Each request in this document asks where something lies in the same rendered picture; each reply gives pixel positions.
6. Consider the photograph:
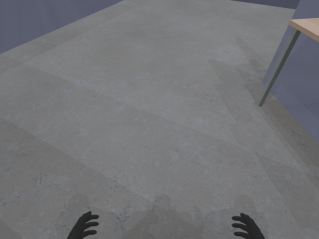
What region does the robot left hand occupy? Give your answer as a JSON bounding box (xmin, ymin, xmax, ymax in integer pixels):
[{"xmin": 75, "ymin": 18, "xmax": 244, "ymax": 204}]
[{"xmin": 67, "ymin": 211, "xmax": 100, "ymax": 239}]

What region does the table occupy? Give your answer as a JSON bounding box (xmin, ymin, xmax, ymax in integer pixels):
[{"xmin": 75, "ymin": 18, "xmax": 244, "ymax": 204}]
[{"xmin": 256, "ymin": 18, "xmax": 319, "ymax": 107}]

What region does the robot right hand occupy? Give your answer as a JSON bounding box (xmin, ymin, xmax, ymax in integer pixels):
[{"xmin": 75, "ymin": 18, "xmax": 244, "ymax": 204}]
[{"xmin": 231, "ymin": 213, "xmax": 265, "ymax": 239}]

